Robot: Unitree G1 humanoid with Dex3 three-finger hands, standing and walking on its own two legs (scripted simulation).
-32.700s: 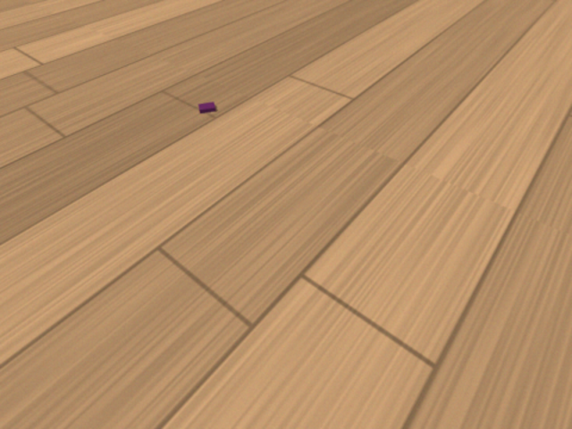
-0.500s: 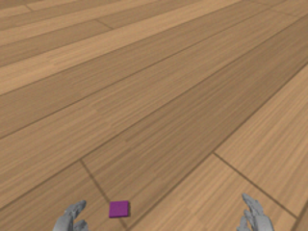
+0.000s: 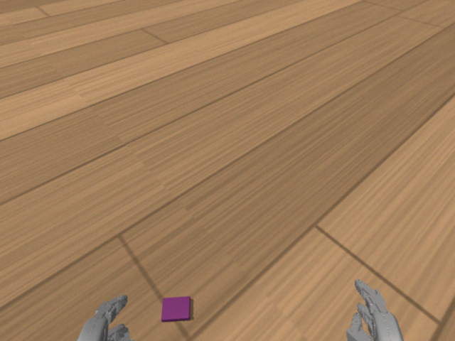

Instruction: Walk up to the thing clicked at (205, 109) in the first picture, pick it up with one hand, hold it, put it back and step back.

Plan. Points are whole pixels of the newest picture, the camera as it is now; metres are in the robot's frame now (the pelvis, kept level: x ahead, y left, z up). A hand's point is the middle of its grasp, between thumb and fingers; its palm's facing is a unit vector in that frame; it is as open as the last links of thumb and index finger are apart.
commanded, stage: home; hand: left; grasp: from above
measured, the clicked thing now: (176, 308) +0.42 +0.22 -0.70
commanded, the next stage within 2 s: stand in 0.82 s
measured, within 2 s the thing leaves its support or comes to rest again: neither
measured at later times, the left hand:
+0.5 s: hand out of the picture +0.17 +0.17 -0.04, palm faces +0.05 -0.98 -0.20, open 7.4 cm
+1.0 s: hand out of the picture +0.17 +0.19 -0.06, palm faces +0.02 -0.96 -0.29, open 7.4 cm
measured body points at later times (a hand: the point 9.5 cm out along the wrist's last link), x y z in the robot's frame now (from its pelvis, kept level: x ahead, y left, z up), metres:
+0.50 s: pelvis +0.00 +0.00 +0.00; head +0.01 +0.00 +0.45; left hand +0.16 +0.23 -0.03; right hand +0.16 -0.25 -0.06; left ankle +0.01 +0.12 -0.68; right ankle -0.01 -0.14 -0.68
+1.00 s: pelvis -0.01 +0.00 +0.01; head +0.01 +0.00 +0.46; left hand +0.16 +0.24 -0.04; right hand +0.15 -0.25 -0.08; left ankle +0.01 +0.12 -0.68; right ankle -0.01 -0.14 -0.68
